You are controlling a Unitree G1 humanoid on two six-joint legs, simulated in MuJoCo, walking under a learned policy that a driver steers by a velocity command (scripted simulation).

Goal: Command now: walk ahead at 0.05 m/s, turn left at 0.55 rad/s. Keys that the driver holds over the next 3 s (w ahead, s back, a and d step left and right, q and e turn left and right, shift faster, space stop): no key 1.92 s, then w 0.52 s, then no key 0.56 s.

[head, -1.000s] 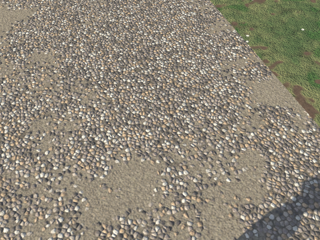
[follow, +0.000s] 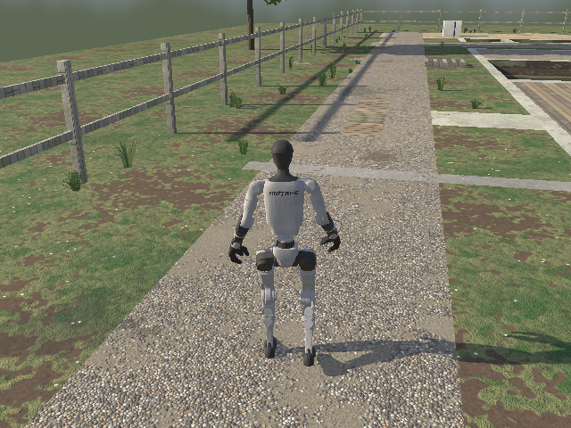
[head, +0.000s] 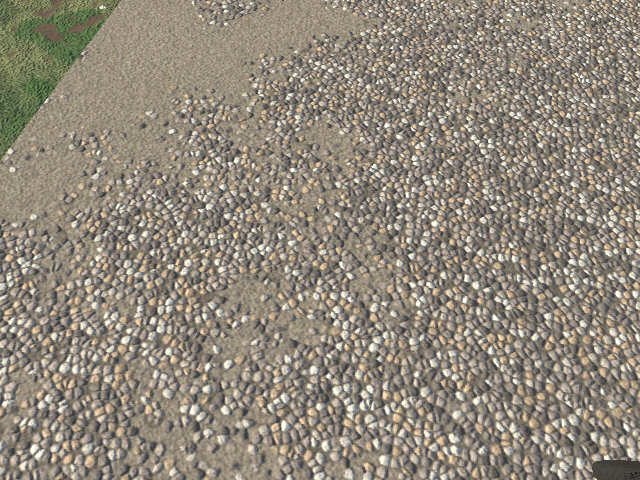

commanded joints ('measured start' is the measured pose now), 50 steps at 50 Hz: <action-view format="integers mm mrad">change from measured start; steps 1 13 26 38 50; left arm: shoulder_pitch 2 43 44 56 80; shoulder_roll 106 45 45 26 35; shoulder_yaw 21 -3 -31 -39 -41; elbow -70 -52 -33 24 123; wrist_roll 0 3 20 12 8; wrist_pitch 1 21 -19 -13 -10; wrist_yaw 11 1 8 -1 4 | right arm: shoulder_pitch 66 -19 37 77 67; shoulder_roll -151 -100 -37 -42 -42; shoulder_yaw -46 -9 3 -4 -3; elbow -49 2 109 209 334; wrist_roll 15 -5 -18 -7 -3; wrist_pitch -24 -1 -14 -14 -10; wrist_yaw -10 -25 -35 -56 -68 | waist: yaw -36 -8 -15 -11 -11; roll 63 158 -26 28 11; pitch -250 -194 -85 -114 -88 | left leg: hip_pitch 391 127 205 271 296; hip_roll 282 193 44 61 57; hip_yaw -352 -289 -129 -142 -125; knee -189 -186 -107 -104 -130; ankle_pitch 419 32 39 192 188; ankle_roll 218 141 -56 -62 -70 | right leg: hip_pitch -280 122 97 152 167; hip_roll -16 19 -55 -18 -10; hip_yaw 118 53 150 105 102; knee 167 -437 -654 -625 -661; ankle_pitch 11 284 253 420 443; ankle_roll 7 0 -85 -84 -83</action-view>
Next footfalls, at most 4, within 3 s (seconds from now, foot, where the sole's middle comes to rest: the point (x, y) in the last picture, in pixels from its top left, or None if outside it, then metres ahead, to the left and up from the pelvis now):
0.30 right None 0.09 -0.15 -0.76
2.24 left None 0.18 0.11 -0.76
2.68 right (357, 422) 0.52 -0.06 -0.76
3.00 left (244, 453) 0.45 0.16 -0.76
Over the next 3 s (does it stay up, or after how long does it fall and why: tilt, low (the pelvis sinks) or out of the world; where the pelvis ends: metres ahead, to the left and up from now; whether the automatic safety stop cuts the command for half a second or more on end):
stays up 0.40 0.02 0.00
